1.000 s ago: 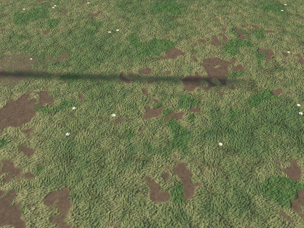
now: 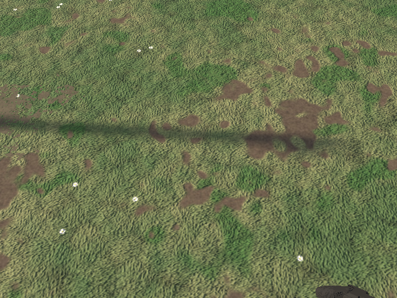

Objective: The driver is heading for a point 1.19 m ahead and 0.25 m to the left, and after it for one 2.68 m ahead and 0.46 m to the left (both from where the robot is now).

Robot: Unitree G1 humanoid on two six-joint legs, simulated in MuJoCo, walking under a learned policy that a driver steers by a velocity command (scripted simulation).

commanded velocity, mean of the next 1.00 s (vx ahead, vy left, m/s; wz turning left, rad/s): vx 0.50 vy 0.00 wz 0.14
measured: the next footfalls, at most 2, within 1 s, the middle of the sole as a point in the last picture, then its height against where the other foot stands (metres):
left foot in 0.02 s outside the picture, level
right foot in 0.58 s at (258, 283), level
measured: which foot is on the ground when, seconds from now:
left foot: up 0.00-0.00, down 0.02-0.58, up 0.60-1.00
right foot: down 0.00-0.02, up 0.04-0.56, down 0.58-1.00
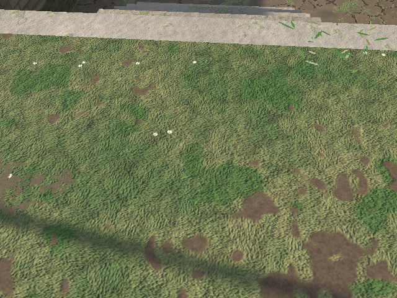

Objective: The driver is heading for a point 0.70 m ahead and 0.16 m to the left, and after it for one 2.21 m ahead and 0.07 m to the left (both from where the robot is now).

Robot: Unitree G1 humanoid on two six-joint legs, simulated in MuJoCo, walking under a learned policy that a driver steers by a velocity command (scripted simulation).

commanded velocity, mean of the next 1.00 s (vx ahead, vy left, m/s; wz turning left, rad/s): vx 0.48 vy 0.00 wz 0.42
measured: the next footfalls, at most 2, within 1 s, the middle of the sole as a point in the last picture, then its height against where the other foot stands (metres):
left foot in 0.14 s outside the picture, level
right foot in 0.70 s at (209, 265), level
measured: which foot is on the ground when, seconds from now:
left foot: up 0.00-0.12, down 0.14-0.70, up 0.72-1.00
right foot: down 0.00-0.16, up 0.18-0.68, down 0.70-1.00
